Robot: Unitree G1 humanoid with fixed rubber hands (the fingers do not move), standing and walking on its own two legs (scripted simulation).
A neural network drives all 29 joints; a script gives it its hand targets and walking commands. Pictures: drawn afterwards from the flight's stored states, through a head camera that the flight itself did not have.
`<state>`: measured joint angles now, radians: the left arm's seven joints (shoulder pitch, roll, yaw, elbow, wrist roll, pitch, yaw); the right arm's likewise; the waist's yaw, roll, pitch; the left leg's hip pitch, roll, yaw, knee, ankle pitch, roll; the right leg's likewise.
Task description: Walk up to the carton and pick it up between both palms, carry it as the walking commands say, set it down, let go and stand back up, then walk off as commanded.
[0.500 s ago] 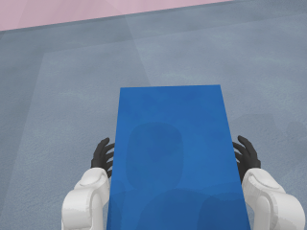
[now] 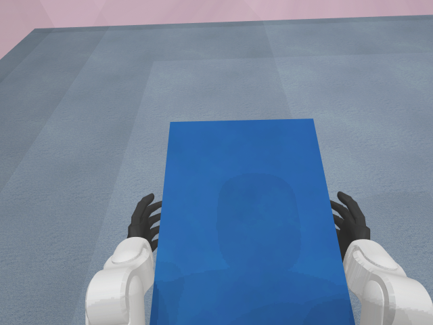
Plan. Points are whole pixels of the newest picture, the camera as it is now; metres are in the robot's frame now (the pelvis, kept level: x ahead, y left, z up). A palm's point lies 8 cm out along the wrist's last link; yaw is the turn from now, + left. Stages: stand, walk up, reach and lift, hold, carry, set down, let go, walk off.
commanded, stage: carry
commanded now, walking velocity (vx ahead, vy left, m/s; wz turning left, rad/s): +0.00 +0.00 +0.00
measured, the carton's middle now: (241, 229) +0.30 +0.01 +0.03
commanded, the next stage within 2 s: none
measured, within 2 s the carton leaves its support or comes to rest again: neither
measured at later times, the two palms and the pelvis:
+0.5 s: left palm (19, 253) +0.21 +0.34 +0.09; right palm (236, 248) +0.22 +0.02 +0.11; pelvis -0.03 +0.17 +0.01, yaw +3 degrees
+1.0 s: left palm out of the picture +0.31 +0.52 +0.09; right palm (135, 187) +0.33 +0.20 +0.10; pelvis +0.07 +0.34 +0.00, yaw +4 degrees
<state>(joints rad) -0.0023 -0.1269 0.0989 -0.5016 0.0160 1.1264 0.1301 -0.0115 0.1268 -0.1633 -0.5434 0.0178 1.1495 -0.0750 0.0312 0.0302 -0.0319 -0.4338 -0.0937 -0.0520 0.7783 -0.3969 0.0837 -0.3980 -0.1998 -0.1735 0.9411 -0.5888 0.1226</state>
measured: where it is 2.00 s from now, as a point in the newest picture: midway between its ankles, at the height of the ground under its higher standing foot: (112, 262)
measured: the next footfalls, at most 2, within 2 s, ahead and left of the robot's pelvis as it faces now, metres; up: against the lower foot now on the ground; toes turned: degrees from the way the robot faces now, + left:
right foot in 0.30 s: +0.01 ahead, -0.04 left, +0.00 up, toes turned -9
left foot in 0.46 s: +0.03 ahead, +0.23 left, +0.00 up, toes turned +2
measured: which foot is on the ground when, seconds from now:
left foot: down 0.00-0.30, up 0.32-0.44, down 0.46-0.82, up 0.84-0.96, down 0.98-1.00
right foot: up 0.00-0.28, down 0.30-0.46, up 0.48-0.82, down 0.84-0.98, up 1.00-1.00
